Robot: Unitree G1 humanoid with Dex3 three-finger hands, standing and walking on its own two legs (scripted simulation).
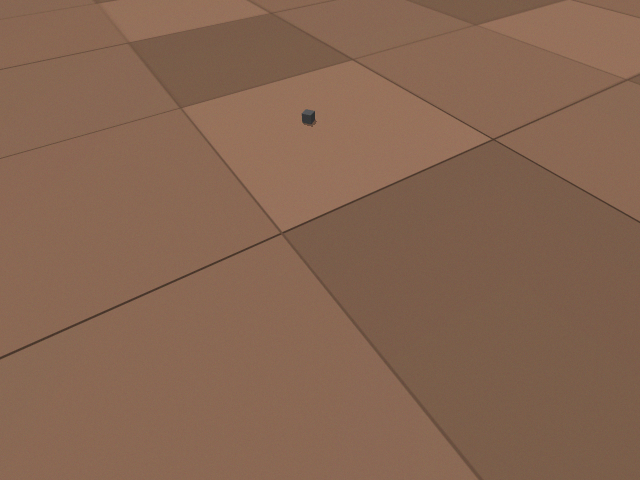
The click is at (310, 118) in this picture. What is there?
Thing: cube
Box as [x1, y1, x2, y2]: [302, 109, 314, 123]
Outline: 306,109 302,113 302,122 311,123 314,120 314,111
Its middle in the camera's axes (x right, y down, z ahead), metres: -0.08 -0.76 +2.44
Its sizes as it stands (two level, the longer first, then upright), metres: 0.061 0.061 0.061
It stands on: the floor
